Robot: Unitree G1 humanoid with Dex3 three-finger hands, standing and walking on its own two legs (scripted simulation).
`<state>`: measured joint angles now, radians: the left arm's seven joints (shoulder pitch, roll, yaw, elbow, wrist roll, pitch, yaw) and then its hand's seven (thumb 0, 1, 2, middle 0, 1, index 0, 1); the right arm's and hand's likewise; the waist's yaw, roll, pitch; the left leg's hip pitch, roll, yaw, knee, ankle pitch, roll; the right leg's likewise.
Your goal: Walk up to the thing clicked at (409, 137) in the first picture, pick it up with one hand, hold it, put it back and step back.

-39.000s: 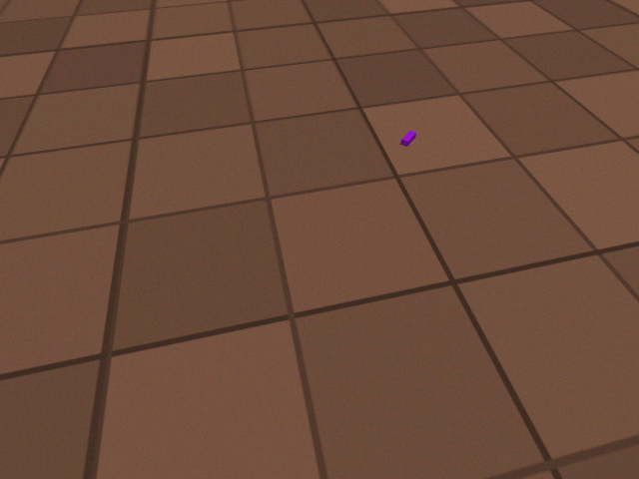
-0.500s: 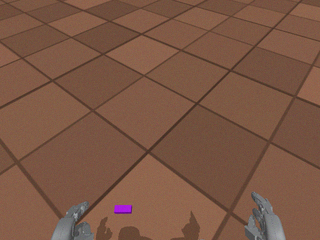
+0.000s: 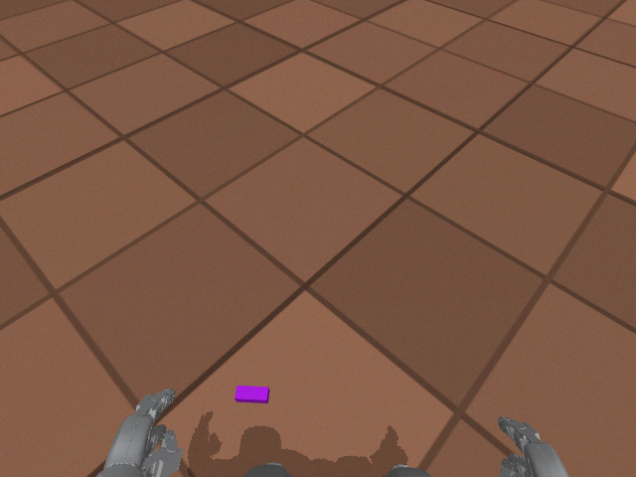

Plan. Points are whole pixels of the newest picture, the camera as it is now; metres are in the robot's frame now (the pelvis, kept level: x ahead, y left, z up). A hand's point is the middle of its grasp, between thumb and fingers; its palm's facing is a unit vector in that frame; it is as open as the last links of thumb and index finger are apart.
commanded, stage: stand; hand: left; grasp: from above
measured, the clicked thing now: (252, 394) +0.43 +0.23 -0.71
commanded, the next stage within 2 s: none
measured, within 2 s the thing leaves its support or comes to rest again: neither
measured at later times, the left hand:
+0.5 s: hand out of the picture +0.04 +0.23 -0.12, palm faces +0.03 -0.94 -0.33, open 7.4 cm
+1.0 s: hand out of the picture +0.04 +0.23 -0.11, palm faces +0.01 -0.94 -0.34, open 7.4 cm
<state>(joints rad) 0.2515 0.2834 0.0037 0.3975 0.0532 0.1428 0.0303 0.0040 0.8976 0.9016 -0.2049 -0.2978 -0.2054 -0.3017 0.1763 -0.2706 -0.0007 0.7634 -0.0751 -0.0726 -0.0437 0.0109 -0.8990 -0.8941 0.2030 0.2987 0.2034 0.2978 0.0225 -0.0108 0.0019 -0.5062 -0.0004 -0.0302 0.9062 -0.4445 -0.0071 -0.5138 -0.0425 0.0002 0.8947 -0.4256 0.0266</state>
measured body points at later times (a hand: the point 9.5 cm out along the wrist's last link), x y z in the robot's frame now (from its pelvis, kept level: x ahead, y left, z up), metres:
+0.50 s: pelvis +0.00 +0.00 +0.05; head +0.00 -0.01 +0.50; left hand +0.04 +0.28 -0.09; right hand +0.07 -0.28 -0.10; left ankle +0.02 +0.13 -0.69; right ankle +0.02 -0.14 -0.69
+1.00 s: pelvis -0.01 -0.01 +0.05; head -0.01 -0.02 +0.50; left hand +0.04 +0.28 -0.09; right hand +0.04 -0.30 -0.09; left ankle +0.02 +0.13 -0.69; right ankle +0.02 -0.14 -0.69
